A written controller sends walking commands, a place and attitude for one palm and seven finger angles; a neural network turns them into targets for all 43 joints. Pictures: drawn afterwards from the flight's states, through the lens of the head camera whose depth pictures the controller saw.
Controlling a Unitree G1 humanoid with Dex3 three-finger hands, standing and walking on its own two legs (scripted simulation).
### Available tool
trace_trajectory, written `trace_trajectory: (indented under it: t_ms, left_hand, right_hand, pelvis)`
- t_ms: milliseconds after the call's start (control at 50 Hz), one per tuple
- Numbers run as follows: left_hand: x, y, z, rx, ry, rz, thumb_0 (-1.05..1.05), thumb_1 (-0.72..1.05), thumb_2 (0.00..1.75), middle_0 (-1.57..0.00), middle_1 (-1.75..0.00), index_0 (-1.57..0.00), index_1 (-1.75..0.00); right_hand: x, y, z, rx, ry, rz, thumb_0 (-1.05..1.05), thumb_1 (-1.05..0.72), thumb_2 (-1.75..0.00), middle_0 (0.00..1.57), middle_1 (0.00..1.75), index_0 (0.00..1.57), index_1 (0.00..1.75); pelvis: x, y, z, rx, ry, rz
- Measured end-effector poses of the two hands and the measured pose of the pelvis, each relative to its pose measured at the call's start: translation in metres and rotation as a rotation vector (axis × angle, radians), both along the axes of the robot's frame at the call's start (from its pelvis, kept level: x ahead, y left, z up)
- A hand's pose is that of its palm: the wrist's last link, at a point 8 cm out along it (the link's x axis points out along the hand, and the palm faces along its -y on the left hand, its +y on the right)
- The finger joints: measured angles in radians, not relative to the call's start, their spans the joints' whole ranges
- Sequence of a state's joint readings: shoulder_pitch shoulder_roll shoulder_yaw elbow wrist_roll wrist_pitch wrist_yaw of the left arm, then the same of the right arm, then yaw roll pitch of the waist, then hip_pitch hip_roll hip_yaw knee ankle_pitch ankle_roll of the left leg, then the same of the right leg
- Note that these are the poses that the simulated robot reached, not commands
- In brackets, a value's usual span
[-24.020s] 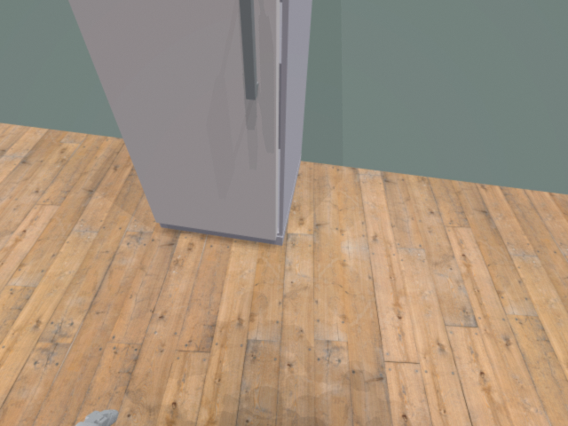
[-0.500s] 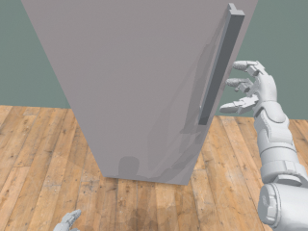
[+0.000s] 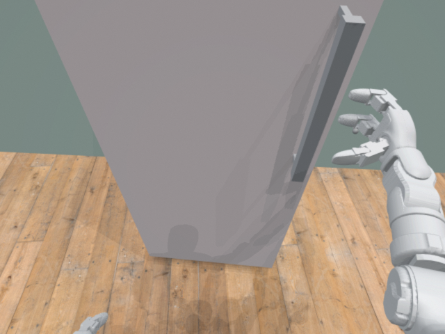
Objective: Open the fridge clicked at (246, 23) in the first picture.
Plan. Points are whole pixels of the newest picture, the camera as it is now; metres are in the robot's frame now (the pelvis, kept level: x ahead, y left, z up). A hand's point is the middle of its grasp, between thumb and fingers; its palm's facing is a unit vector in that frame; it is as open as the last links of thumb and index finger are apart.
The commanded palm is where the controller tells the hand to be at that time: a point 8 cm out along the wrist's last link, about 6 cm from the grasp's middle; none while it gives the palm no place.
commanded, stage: move the hooked fingers beside the handle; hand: right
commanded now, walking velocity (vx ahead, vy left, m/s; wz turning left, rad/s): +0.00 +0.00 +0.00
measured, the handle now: (315, 110) +0.48 -0.11 +0.18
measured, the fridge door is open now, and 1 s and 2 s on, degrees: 3 2 3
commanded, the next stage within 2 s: feel for the door with the fingertips in 0.54 s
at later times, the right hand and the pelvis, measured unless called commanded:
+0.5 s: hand (350, 128) +0.44 -0.17 +0.17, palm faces -0.03 +1.00 +0.01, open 14.0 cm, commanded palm +0.43 -0.22 +0.17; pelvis +0.00 +0.01 +0.00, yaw +0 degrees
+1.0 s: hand (347, 129) +0.45 -0.17 +0.16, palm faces -0.01 +1.00 +0.00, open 14.2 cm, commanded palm +0.43 -0.20 +0.17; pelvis +0.00 -0.01 +0.00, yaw -1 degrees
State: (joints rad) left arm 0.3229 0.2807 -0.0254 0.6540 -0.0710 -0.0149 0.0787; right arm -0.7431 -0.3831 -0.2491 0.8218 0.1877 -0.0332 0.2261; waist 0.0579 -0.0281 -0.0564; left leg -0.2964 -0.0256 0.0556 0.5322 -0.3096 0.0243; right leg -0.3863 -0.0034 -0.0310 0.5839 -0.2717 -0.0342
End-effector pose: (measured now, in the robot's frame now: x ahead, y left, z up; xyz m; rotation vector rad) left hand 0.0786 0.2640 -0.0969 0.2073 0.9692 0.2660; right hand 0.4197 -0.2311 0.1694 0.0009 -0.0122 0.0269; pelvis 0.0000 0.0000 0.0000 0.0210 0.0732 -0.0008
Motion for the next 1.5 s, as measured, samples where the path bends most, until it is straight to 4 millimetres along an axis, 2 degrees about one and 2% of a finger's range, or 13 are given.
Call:
trace_trajectory:
  t_ms: [120,380,760,900,1200,1400,1500]
  left_hand:
    - [-0.005,0.003,-0.002,-0.004,0.007,0.006,0.01,0.91,0.9,-0.21,-0.3,-0.2,-0.3]
    - [-0.01,0.005,-0.003,-0.007,0.014,0.011,0.01,0.91,0.9,-0.21,-0.3,-0.2,-0.3]
    - [-0.013,0.001,-0.004,-0.005,0.031,0.019,0.01,0.91,0.9,-0.21,-0.3,-0.2,-0.3]
    - [-0.008,-0.005,-0.005,-0.012,0.034,0.002,0.01,0.91,0.9,-0.21,-0.3,-0.2,-0.3]
    - [0.017,-0.02,-0.005,-0.03,-0.012,-0.061,0.01,0.91,0.9,-0.21,-0.3,-0.2,-0.3]
    - [0.015,-0.018,-0.004,-0.035,-0.028,-0.051,0.01,0.91,0.9,-0.21,-0.3,-0.2,-0.3]
    - [0.015,-0.016,-0.003,-0.039,-0.035,-0.052,0.01,0.91,0.9,-0.21,-0.3,-0.2,-0.3]
  right_hand:
    - [0.002,0.007,0.001,0.01,-0.005,0.005,-0.02,0.5,-0.3,0.3,1.2,0.3,1.2]
    - [0.0,0.004,0.0,-0.002,-0.002,-0.002,-0.02,0.5,-0.3,0.3,1.2,0.3,1.2]
    - [0.011,0.006,-0.005,0.003,0.003,0.011,-0.02,0.5,-0.3,0.3,1.21,0.3,1.2]
    - [0.01,0.008,-0.005,0.003,-0.002,-0.006,-0.02,0.5,-0.3,0.28,1.21,0.29,1.2]
    - [0.006,0.013,-0.004,-0.01,0.008,-0.027,-0.02,0.5,-0.3,0.24,1.19,0.23,1.2]
    - [-0.003,0.015,-0.003,-0.015,-0.014,-0.01,-0.02,0.5,-0.3,0.21,1.17,0.23,1.18]
    - [-0.014,0.029,0.0,-0.002,-0.036,0.037,-0.02,0.5,-0.3,0.23,1.18,0.26,1.19]
  pelvis:
    - [-0.001,0.003,0.0,-0.002,0.001,0.003]
    - [-0.004,0.006,0.0,-0.002,0.0,0.001]
    - [0.0,0.0,-0.001,0.001,0.017,0.006]
    - [0.002,-0.003,-0.002,0.003,0.017,-0.001]
    - [0.002,-0.007,-0.002,0.003,0.008,-0.019]
    - [0.001,-0.006,-0.001,0.001,-0.003,-0.01]
    - [0.001,-0.005,0.0,-0.001,-0.019,-0.008]
